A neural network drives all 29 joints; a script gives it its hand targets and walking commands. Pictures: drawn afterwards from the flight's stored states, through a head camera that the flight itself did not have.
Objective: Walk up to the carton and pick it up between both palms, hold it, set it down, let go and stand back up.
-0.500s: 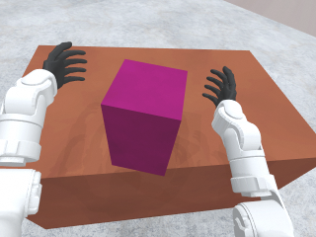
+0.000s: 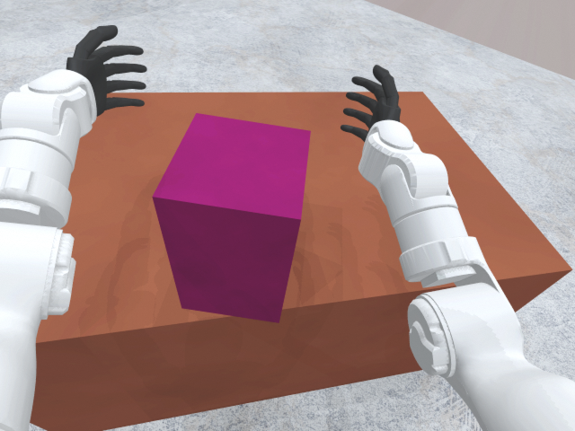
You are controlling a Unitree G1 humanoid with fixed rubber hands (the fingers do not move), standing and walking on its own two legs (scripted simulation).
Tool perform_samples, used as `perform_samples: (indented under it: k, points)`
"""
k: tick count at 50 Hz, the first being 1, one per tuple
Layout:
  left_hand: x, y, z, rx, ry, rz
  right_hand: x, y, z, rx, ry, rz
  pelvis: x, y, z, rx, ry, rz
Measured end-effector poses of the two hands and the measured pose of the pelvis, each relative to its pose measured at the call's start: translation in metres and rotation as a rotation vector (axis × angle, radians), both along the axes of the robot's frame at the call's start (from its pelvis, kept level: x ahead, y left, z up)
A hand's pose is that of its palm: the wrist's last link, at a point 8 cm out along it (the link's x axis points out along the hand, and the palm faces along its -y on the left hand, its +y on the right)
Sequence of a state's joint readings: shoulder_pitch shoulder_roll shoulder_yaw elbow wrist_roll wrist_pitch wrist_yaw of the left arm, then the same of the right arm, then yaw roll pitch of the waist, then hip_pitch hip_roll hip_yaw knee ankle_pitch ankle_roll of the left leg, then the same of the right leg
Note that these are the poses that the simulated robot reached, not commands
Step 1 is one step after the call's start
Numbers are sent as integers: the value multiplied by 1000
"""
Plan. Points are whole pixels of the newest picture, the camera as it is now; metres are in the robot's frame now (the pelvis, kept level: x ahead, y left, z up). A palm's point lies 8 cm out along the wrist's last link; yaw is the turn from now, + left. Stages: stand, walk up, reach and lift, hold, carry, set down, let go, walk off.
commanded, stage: reach and lift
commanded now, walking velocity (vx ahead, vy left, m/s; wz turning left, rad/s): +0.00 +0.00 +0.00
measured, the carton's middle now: (241, 226) +0.43 -0.01 +0.02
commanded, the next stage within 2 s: none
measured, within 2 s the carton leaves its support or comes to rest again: neither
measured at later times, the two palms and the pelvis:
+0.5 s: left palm (122, 180) +0.48 +0.15 +0.10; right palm (344, 204) +0.39 -0.17 +0.10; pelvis +0.00 +0.00 -0.01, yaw +0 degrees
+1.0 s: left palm (137, 192) +0.48 +0.14 +0.08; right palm (333, 215) +0.39 -0.15 +0.07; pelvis +0.00 +0.01 -0.01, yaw -1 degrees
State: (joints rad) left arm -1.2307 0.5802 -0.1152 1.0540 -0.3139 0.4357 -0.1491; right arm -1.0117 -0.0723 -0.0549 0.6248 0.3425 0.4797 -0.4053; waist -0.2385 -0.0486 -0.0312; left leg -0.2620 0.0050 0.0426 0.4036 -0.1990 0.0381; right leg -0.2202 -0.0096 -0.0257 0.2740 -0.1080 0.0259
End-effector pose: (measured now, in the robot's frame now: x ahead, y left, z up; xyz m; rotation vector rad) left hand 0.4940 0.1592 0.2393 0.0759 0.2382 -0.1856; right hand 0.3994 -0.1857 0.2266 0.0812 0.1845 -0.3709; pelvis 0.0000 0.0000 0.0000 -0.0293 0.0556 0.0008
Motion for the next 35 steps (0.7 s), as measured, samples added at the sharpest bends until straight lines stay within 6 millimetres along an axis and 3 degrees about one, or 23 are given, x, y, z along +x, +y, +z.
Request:
perform_samples:
  k: [5,14,19,35]
  points:
    - [4,-4,-12,1,16,7,5,5,-13,-29,46,11,1,-2,0,1,6,-2]
    - [-7,-11,-99,9,97,-3,-8,17,-97,16,138,3,0,-6,0,-3,20,3]
    - [-11,-9,-130,-3,77,19,-13,16,-121,11,98,-29,-4,-6,-3,-7,75,-4]
    - [-13,-2,-144,9,61,45,-6,31,-146,-1,117,-33,2,2,-10,-20,162,1]
